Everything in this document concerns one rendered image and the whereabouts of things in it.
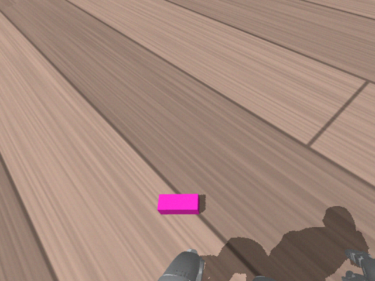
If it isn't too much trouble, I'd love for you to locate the right robot hand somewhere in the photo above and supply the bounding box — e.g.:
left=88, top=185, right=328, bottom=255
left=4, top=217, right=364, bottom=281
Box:
left=342, top=249, right=375, bottom=281

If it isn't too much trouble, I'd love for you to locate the carton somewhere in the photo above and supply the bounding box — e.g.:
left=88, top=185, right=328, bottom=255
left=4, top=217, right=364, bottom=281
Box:
left=157, top=194, right=200, bottom=214

